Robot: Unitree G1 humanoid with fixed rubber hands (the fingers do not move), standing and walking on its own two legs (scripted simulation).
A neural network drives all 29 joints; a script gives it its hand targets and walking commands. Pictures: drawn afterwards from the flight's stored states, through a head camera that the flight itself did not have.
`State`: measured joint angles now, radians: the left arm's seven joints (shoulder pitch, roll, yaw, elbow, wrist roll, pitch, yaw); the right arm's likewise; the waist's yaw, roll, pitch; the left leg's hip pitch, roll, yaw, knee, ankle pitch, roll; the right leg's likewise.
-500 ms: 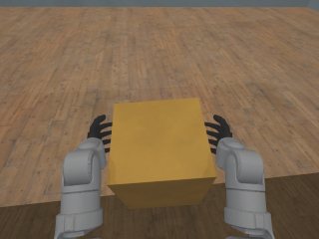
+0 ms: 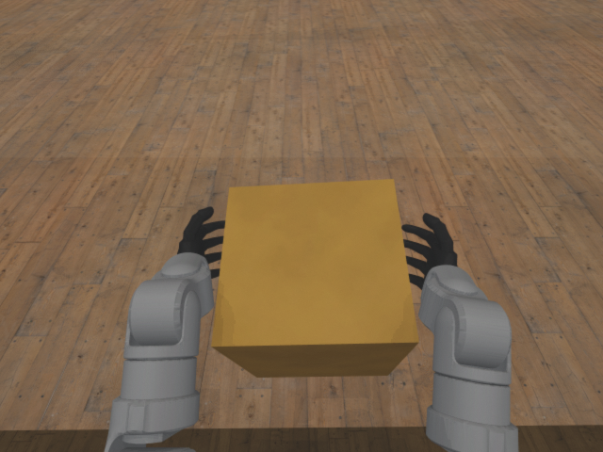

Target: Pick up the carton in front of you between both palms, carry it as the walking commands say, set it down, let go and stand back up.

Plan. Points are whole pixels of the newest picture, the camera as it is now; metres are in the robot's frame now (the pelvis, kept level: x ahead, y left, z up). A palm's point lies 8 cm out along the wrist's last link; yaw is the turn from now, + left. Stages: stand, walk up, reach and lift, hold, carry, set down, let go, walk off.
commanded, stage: carry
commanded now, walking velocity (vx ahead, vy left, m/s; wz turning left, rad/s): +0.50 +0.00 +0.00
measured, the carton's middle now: (316, 291) +0.36 +0.02 +0.03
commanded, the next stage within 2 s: none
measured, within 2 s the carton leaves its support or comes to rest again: neither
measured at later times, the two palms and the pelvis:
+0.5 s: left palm (249, 150) +0.64 +0.17 +0.07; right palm (407, 154) +0.63 -0.13 +0.09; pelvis +0.29 +0.02 -0.03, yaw +1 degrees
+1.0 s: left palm (269, 95) +0.93 +0.18 +0.04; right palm (385, 100) +0.94 -0.12 +0.04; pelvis +0.60 +0.02 -0.06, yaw +1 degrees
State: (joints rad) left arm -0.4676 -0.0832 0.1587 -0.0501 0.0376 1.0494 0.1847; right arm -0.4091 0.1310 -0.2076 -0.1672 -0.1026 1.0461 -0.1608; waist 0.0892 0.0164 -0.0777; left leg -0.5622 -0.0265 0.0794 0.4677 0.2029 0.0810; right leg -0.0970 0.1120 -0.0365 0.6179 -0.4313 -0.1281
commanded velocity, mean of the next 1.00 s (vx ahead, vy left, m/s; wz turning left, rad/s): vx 0.50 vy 0.00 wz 0.00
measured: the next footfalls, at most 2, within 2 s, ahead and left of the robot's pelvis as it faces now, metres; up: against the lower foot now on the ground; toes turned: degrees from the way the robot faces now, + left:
left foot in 0.04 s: +0.19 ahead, +0.06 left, -0.06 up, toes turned +2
right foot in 0.60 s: +0.54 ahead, -0.04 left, -0.09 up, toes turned -2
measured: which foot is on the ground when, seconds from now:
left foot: up 0.00-0.02, down 0.04-0.60, up 0.62-1.00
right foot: down 0.00-0.04, up 0.06-0.58, down 0.60-1.00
